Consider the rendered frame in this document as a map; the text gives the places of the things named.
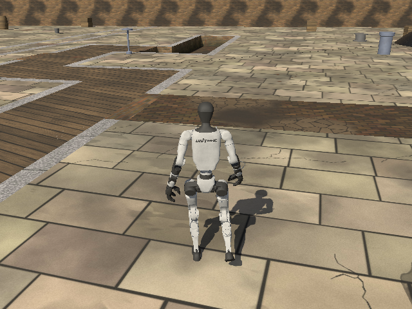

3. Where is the right robot upper arm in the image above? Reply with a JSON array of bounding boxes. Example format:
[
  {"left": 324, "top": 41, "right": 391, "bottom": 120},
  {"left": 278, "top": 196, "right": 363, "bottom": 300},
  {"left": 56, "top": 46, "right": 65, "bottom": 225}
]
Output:
[{"left": 219, "top": 129, "right": 238, "bottom": 164}]

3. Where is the robot right forearm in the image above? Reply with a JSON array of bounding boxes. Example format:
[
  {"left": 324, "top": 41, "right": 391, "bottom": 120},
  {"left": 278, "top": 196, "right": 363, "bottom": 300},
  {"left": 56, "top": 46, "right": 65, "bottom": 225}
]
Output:
[{"left": 231, "top": 154, "right": 242, "bottom": 176}]

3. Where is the robot left forearm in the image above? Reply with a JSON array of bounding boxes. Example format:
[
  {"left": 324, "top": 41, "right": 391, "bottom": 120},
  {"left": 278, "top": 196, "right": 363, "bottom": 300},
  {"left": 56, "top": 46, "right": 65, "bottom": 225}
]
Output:
[{"left": 167, "top": 156, "right": 182, "bottom": 187}]

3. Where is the left robot hand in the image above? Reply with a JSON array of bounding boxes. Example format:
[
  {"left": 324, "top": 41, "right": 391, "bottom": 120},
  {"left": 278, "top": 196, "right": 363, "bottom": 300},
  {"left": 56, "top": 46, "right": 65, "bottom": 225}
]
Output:
[{"left": 165, "top": 185, "right": 180, "bottom": 202}]

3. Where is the left robot upper arm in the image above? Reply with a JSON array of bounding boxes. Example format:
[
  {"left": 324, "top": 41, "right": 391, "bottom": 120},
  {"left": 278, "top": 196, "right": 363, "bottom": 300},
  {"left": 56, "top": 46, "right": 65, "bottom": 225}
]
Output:
[{"left": 175, "top": 130, "right": 192, "bottom": 167}]

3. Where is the right robot hand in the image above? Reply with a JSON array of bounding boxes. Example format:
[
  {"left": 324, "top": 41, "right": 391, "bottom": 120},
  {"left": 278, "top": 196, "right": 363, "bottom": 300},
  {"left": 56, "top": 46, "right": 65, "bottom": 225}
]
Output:
[{"left": 228, "top": 173, "right": 243, "bottom": 186}]

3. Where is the right robot foot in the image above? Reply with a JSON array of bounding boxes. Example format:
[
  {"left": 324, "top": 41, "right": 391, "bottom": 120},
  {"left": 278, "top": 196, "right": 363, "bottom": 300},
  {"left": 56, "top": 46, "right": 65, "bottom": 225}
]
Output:
[{"left": 225, "top": 251, "right": 235, "bottom": 262}]

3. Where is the robot right shin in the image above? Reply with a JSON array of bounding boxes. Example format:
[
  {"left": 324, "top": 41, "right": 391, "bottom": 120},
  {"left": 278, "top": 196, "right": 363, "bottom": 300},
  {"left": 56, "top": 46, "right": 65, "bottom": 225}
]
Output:
[{"left": 221, "top": 212, "right": 232, "bottom": 253}]

